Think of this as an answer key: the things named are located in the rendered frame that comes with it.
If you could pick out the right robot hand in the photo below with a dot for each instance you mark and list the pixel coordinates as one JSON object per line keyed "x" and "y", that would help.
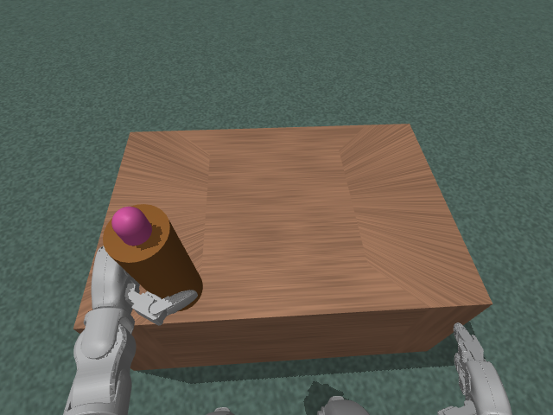
{"x": 478, "y": 379}

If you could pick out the left robot hand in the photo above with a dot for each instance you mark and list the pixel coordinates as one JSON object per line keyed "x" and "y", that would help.
{"x": 114, "y": 286}

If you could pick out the bottle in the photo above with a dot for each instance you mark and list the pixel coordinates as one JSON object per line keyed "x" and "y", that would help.
{"x": 142, "y": 241}

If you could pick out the left robot arm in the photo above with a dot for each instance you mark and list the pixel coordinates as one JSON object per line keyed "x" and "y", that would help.
{"x": 103, "y": 353}

